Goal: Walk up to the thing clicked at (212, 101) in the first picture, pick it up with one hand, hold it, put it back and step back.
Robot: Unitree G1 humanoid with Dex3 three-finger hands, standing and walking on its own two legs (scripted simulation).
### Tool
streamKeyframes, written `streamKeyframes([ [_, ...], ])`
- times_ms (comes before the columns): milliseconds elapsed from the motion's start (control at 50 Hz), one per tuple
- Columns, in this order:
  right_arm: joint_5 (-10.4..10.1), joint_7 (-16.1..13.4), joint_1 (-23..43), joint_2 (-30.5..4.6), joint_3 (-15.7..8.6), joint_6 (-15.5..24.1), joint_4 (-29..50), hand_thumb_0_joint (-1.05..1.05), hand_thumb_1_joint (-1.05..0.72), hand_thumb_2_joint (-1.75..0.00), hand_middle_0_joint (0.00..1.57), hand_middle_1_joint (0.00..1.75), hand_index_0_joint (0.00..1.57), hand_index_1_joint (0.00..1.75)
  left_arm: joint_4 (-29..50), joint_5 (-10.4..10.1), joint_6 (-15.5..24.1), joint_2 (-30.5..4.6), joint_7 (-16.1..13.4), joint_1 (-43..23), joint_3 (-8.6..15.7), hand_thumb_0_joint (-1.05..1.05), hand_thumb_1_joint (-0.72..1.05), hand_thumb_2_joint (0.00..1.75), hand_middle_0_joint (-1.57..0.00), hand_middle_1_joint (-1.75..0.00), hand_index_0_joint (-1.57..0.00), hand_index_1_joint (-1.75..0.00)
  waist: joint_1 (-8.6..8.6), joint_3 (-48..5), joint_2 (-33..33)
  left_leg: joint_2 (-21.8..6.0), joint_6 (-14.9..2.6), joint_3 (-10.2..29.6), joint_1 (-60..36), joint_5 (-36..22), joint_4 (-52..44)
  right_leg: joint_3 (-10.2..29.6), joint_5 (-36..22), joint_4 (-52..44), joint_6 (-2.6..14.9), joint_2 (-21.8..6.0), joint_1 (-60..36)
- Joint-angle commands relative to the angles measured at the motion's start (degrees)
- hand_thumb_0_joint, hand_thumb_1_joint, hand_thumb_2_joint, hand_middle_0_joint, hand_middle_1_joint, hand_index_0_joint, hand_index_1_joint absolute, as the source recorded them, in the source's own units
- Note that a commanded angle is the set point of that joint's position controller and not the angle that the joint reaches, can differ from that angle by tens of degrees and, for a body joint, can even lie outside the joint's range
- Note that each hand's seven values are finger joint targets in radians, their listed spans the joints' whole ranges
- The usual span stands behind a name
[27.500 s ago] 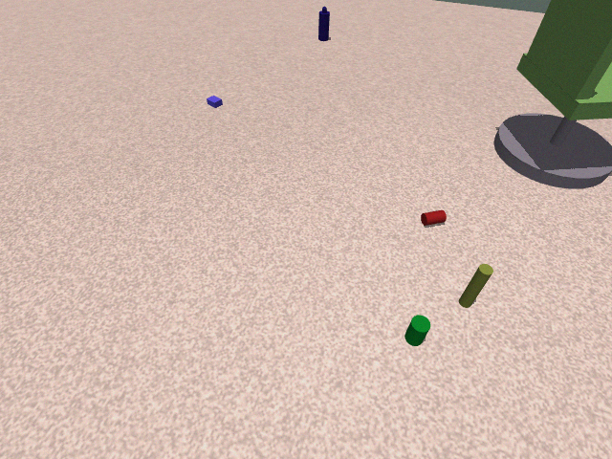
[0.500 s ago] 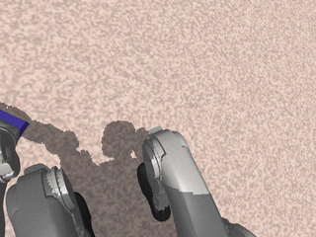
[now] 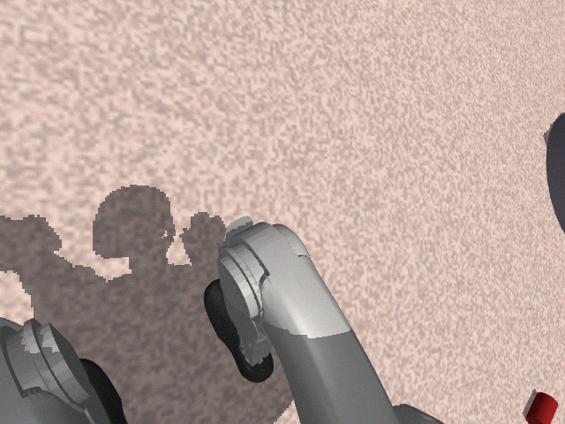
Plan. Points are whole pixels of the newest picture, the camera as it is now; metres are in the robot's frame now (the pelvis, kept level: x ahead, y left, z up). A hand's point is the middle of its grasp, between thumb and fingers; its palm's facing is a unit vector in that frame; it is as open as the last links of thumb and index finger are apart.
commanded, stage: rest palm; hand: left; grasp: from above
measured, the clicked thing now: out of the picture +0.42 +0.30 -0.30
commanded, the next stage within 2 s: close in 0.64 s
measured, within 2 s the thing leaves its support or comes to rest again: neither
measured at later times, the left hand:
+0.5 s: hand out of the picture +0.43 +0.30 -0.27, palm faces -0.21 -0.35 -0.91, open 13.6 cm
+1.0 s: hand out of the picture +0.43 +0.30 -0.27, palm faces -0.23 -0.36 -0.91, open 13.0 cm
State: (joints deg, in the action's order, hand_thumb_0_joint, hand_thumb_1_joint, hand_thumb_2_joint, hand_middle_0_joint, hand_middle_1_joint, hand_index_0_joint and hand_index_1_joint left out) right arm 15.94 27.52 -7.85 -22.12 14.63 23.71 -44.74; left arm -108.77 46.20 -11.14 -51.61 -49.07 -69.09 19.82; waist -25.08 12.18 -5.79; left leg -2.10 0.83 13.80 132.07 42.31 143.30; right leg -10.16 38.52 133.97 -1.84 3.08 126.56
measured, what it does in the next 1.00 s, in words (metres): stands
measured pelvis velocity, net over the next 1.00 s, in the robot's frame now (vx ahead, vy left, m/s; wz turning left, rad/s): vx -0.01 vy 0.00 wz -0.03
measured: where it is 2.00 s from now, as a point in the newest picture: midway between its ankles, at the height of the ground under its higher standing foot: (185, 389)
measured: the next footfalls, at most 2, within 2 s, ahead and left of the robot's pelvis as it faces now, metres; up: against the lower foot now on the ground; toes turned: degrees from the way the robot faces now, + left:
none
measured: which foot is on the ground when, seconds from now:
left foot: down 0.00-1.00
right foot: down 0.00-1.00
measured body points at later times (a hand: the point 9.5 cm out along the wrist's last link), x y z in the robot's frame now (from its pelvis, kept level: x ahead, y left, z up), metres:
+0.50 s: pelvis -0.01 +0.00 +0.00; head +0.29 +0.11 +0.31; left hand +0.44 +0.32 -0.22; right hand +0.00 -0.24 -0.04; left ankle +0.06 +0.13 -0.29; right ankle +0.11 -0.11 -0.28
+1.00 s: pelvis -0.01 +0.00 +0.00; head +0.29 +0.11 +0.31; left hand +0.44 +0.32 -0.22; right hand -0.01 -0.23 -0.03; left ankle +0.06 +0.13 -0.29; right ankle +0.11 -0.11 -0.28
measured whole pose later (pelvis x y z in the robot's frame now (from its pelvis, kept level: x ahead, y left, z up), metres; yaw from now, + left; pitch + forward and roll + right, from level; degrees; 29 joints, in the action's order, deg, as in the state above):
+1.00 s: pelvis -0.01 +0.00 +0.00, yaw -2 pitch +26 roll -16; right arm 14.4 25.3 -6.7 -23.6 19.6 25.3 -40.2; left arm -105.1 42.7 -11.9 -56.0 -46.7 -69.0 13.1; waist -25.5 16.9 -9.7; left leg -1.8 0.3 16.5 130.9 40.6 143.6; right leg -12.4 36.2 131.8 -2.8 3.6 123.6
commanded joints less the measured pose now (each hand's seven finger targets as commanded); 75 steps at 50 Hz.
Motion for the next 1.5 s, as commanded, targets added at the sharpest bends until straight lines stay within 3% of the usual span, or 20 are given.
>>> streamKeyframes([
  [0, -0.1, 0.3, -12.1, -18.2, -3.0, 0.4, -0.6, 0.00, -0.92, -0.91, 0.20, 0.30, 0.20, 0.30, 5.2, -0.5, -0.1, -8.7, -0.8, -10.8, -3.7, 0.00, -0.48, 0.91, -0.11, -1.13, -0.14, -1.10, -3.25, -36.7, 25.6, -0.9, -1.15, -4.6, -25.9, -16.2, -12.5, -5.0, -19.3, -11.6, 2.07, 1.6, -23.0],
  [160, -1.0, -0.7, -13.4, -19.8, -3.1, 0.8, -1.6, 0.00, -0.93, -0.91, 0.20, 0.30, 0.20, 0.30, 5.9, 0.5, 2.1, -11.6, -1.4, -13.6, -3.5, 0.00, -0.52, 0.94, -0.11, -1.10, -0.12, -1.09, -4.17, -37.0, 28.3, -1.4, -0.65, -3.1, -27.5, -11.5, -14.1, -5.7, -14.5, -12.5, 2.62, 1.5, -22.2],
  [260, -0.8, -1.1, -11.9, -19.9, -2.3, 1.4, -1.5, 0.00, -0.92, -0.91, 0.20, 0.30, 0.20, 0.30, 5.7, 1.6, 2.4, -11.8, -1.7, -14.7, -5.3, 0.00, -0.52, 1.01, -0.13, -1.12, -0.13, -1.12, -4.83, -34.0, 28.9, -1.2, -0.46, -2.9, -27.1, -10.1, -13.8, -5.9, -13.7, -12.5, 2.48, 1.1, -21.9],
  [380, -0.3, -0.9, -11.7, -20.3, -1.4, 2.3, -0.1, 0.00, -0.92, -0.91, 0.20, 0.30, 0.20, 0.30, 4.1, 0.0, 1.7, -10.6, -2.1, -14.2, -6.4, 0.00, -0.53, 0.98, -0.12, -1.09, -0.12, -1.09, -5.73, -33.3, 26.5, -1.3, -0.59, -2.4, -27.5, -12.3, -12.8, -6.1, -16.0, -12.8, 1.86, 1.0, -22.5],
  [460, -0.8, -1.2, -10.6, -20.2, -0.5, 2.4, 0.6, 0.00, -0.93, -0.92, 0.20, 0.30, 0.20, 0.30, 4.6, -1.4, 0.7, -12.7, -1.8, -13.2, -6.3, 0.00, -0.53, 1.01, -0.13, -1.09, -0.12, -1.10, -5.06, -31.7, 25.7, -1.4, -0.64, -2.4, -26.1, -12.2, -12.8, -5.9, -16.6, -12.9, 1.57, 1.2, -23.3],
  [600, -1.3, -1.4, -10.5, -20.5, 0.1, 2.1, 1.5, 0.00, -0.92, -0.91, 0.20, 0.30, 0.20, 0.30, 5.5, -1.4, -0.3, -13.4, -0.9, -12.1, -6.3, 0.00, -0.54, 0.97, -0.11, -1.06, -0.11, -1.07, -4.49, -31.6, 27.7, -2.1, -0.14, -1.6, -27.1, -13.6, -13.7, -6.7, -17.9, -12.3, 1.86, 1.5, -23.8],
  [660, -0.9, -1.4, -10.7, -20.5, 0.6, 2.0, 2.3, 0.00, -0.92, -0.91, 0.20, 0.30, 0.20, 0.30, 8.1, -1.9, -0.2, -13.7, -1.0, -12.2, -6.7, 0.00, -0.52, 1.01, -0.14, -1.08, -0.13, -1.09, -5.08, -32.5, 27.5, -1.9, -0.47, -2.3, -27.4, -13.8, -12.9, -6.3, -18.4, -13.2, 1.66, 1.8, -25.9],
  [700, -1.3, -1.5, -11.2, -21.1, 0.3, 2.0, 1.8, 0.00, -0.92, -0.91, 0.20, 0.30, 0.20, 0.30, 8.5, -2.6, -0.2, -14.6, -1.3, -11.4, -5.3, 0.00, -0.53, 0.99, -0.13, -1.07, -0.12, -1.08, -4.69, -33.1, 27.1, -2.0, -0.49, -2.1, -27.6, -13.4, -13.3, -6.4, -18.1, -13.5, 1.66, 1.9, -26.1],
  [740, -1.5, -1.6, -11.9, -21.1, 0.1, 1.7, 2.1, 0.00, -0.91, -0.91, 0.20, 0.30, 0.20, 0.30, 8.7, -2.5, -0.1, -14.6, -1.5, -11.8, -5.2, 0.00, -0.47, 0.94, -0.17, -1.02, -0.16, -1.03, -4.62, -34.2, 27.8, -2.4, -0.24, -1.5, -28.6, -14.0, -14.0, -6.6, -18.4, -13.5, 1.90, 2.1, -26.5],
  [800, -1.3, -1.7, -11.6, -20.6, 0.7, 1.6, 2.0, 0.00, -0.91, -0.91, 0.20, 0.30, 0.20, 0.30, 7.3, -1.9, -0.2, -13.0, -0.5, -11.4, -7.2, 0.00, -0.40, 0.92, -0.21, -1.02, -0.21, -1.02, -5.84, -32.6, 27.7, -2.2, -0.30, -1.7, -27.5, -13.8, -13.7, -6.9, -18.5, -13.3, 1.83, 2.2, -26.1],
  [920, -1.6, -2.2, -12.1, -20.9, 0.5, 1.5, 2.1, 0.00, -0.91, -0.91, 0.20, 0.30, 0.20, 0.30, 8.7, -2.9, -0.6, -12.1, 0.3, -13.2, -8.8, 0.00, -0.31, 0.85, -0.27, -0.98, -0.28, -0.97, -6.63, -30.9, 27.1, -2.2, -0.31, -0.9, -27.3, -12.6, -14.2, -7.1, -17.3, -13.4, 1.84, 2.1, -24.6],
  [980, -2.0, -2.5, -12.7, -21.5, 0.2, 1.7, 1.9, 0.00, -0.91, -0.91, 0.20, 0.30, 0.20, 0.30, 8.1, -2.0, -0.6, -14.0, -0.1, -12.9, -7.5, 0.00, -0.30, 0.80, -0.26, -0.97, -0.27, -0.95, -5.89, -31.9, 27.5, -2.2, -0.49, -1.0, -27.1, -11.8, -14.6, -7.0, -16.3, -14.3, 2.00, 2.3, -25.2],
  [1080, -1.6, -2.4, -12.0, -21.2, 0.3, 1.6, 2.5, 0.00, -0.91, -0.91, 0.20, 0.30, 0.20, 0.30, 8.8, -1.9, -0.7, -12.4, -0.5, -13.6, -8.5, 0.00, -0.25, 0.80, -0.31, -0.94, -0.32, -0.93, -6.14, -31.5, 28.9, -2.5, -0.01, -0.5, -29.2, -12.9, -15.1, -7.4, -17.2, -13.8, 2.18, 2.0, -24.5],
  [1220, -1.8, -2.6, -11.9, -21.7, 0.4, 1.7, 2.6, 0.00, -0.91, -0.91, 0.20, 0.30, 0.20, 0.30, 8.3, -3.6, -1.0, -13.1, -1.1, -12.4, -7.5, 0.00, -0.17, 0.74, -0.38, -0.88, -0.39, -0.87, -6.32, -31.8, 27.0, -2.4, -0.29, -0.7, -28.4, -12.5, -15.0, -7.0, -17.6, -14.6, 1.81, 2.3, -25.7],
  [1240, -1.8, -2.5, -12.2, -21.4, 0.5, 1.7, 2.7, 0.00, -0.91, -0.91, 0.20, 0.30, 0.20, 0.30, 8.3, -2.9, -1.0, -13.7, -1.2, -12.6, -7.3, 0.00, -0.14, 0.76, -0.40, -0.88, -0.41, -0.87, -6.00, -32.0, 27.3, -2.3, -0.36, -0.9, -28.0, -13.0, -14.9, -6.9, -17.8, -14.8, 1.86, 2.2, -26.1],
  [1260, -1.5, -2.3, -11.3, -20.7, 1.0, 1.8, 2.8, 0.00, -0.91, -0.91, 0.20, 0.30, 0.20, 0.30, 9.0, -3.6, -1.0, -12.7, -0.7, -13.0, -8.1, 0.00, -0.12, 0.71, -0.40, -0.86, -0.42, -0.84, -6.02, -30.7, 27.1, -2.1, -0.32, -1.3, -27.3, -12.3, -14.4, -6.8, -17.2, -14.5, 1.75, 2.0, -25.5],
  [1320, -1.8, -2.6, -12.2, -21.0, 0.8, 1.5, 3.3, 0.00, -0.90, -0.91, 0.20, 0.30, 0.20, 0.30, 9.0, -3.7, -1.0, -14.8, -1.0, -12.4, -6.1, 0.00, -0.06, 0.72, -0.45, -0.85, -0.46, -0.83, -5.17, -33.5, 26.6, -2.4, -0.62, -1.9, -26.9, -13.9, -14.0, -6.3, -18.1, -15.9, 1.63, 2.4, -27.7],
  [1340, -1.5, -2.6, -11.6, -20.5, 1.4, 1.6, 3.1, 0.00, -0.91, -0.91, 0.20, 0.30, 0.20, 0.30, 9.4, -3.7, -1.2, -14.6, -0.9, -12.5, -6.9, 0.00, -0.05, 0.69, -0.45, -0.84, -0.47, -0.82, -5.24, -32.2, 27.1, -2.2, -0.52, -2.1, -26.7, -13.7, -14.1, -6.4, -18.0, -15.5, 1.60, 2.2, -27.4],
  [1360, -1.7, -2.7, -12.1, -21.4, 1.0, 1.4, 3.3, 0.00, -0.90, -0.91, 0.20, 0.30, 0.20, 0.30, 8.7, -3.8, -1.2, -15.5, -1.1, -11.2, -5.4, 0.00, -0.07, 0.69, -0.44, -0.83, -0.46, -0.82, -4.88, -33.7, 26.6, -2.5, -0.63, -2.0, -27.2, -14.4, -13.9, -6.5, -18.7, -15.8, 1.51, 2.5, -28.4],
  [1480, -1.6, -3.0, -11.7, -20.8, 1.3, 1.2, 3.4, 0.00, -0.90, -0.90, 0.20, 0.30, 0.20, 0.30, 9.0, -3.0, -1.2, -15.4, -0.5, -12.1, -6.3, 0.00, 0.07, 0.64, -0.53, -0.80, -0.55, -0.77, -5.37, -32.3, 26.9, -2.6, -0.68, -1.8, -26.8, -13.5, -13.8, -6.7, -17.6, -15.5, 1.73, 2.5, -27.3],
])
